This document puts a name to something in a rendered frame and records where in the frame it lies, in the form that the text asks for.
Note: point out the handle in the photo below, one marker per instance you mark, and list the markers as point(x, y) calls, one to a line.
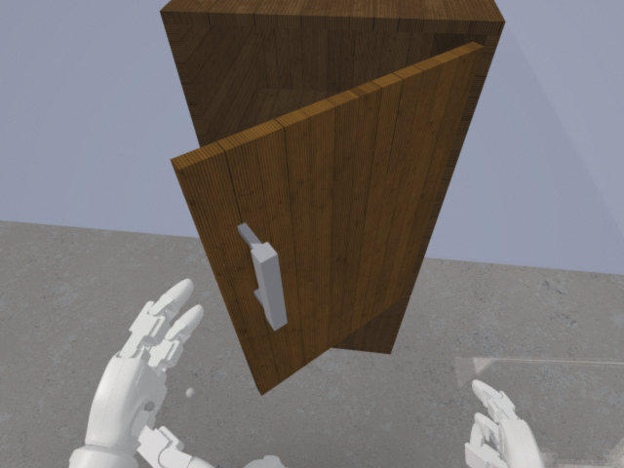
point(266, 265)

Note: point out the robot left hand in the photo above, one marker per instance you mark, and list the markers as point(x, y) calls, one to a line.
point(136, 375)

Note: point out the robot right hand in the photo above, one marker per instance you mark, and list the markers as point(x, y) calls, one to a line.
point(511, 443)

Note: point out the cupboard door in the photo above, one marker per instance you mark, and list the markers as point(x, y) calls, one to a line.
point(342, 190)

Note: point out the robot left forearm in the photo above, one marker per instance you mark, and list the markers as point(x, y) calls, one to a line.
point(100, 457)

